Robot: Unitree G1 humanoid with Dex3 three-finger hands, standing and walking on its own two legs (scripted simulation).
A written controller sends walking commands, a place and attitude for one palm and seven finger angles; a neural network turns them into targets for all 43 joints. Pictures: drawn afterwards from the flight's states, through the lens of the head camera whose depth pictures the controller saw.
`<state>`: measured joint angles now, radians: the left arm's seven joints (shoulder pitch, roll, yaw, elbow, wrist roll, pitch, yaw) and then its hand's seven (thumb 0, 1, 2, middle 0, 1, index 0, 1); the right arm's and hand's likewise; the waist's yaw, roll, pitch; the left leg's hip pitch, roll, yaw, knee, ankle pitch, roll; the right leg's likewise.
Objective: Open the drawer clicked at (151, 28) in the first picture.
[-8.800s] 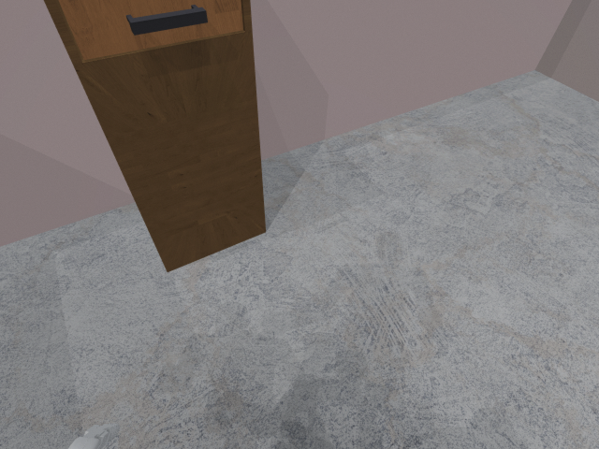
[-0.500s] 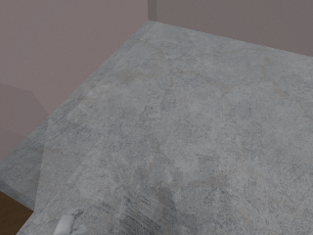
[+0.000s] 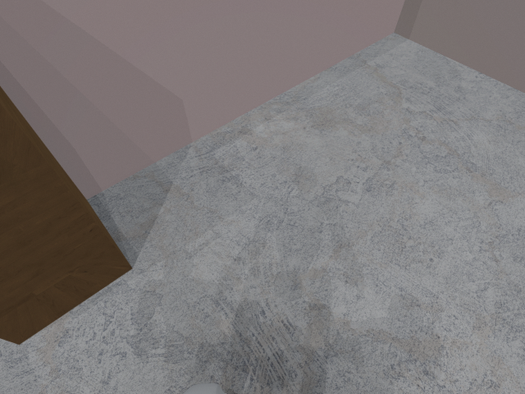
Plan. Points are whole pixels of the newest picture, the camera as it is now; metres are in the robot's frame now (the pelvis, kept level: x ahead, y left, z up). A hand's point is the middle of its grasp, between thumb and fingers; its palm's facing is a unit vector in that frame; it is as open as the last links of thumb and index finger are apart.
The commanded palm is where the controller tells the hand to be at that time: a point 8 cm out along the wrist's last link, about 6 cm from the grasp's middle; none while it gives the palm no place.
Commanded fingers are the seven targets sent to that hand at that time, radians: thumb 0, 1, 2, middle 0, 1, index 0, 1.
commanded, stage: turn to face it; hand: left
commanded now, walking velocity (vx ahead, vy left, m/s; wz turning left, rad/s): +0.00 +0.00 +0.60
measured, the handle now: out of the picture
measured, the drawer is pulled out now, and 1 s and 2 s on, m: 0.00 0.00 0.00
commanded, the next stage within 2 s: take the last steps up to it in 1.22 s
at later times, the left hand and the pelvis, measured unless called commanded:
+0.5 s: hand out of the picture +0.10 +0.24 -0.14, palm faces +0.27 -0.93 -0.27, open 7.4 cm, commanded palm none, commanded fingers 0.00 0.90 0.90 -0.20 -0.30 -0.20 -0.30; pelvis +0.01 +0.00 +0.00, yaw +16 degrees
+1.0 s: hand out of the picture -0.10 +0.18 -0.17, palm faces +0.59 -0.77 -0.26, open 7.4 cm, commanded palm none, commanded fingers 0.00 0.90 0.90 -0.20 -0.30 -0.20 -0.30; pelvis -0.01 -0.01 +0.00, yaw +35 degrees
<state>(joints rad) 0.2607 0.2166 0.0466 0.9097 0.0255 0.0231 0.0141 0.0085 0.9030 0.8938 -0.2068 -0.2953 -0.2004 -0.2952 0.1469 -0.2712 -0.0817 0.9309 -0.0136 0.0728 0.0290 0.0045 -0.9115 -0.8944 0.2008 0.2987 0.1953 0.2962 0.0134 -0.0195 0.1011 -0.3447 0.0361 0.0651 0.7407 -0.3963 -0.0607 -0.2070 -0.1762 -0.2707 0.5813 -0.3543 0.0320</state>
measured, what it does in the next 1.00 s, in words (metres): steps on the spot, turning left: left foot, then right foot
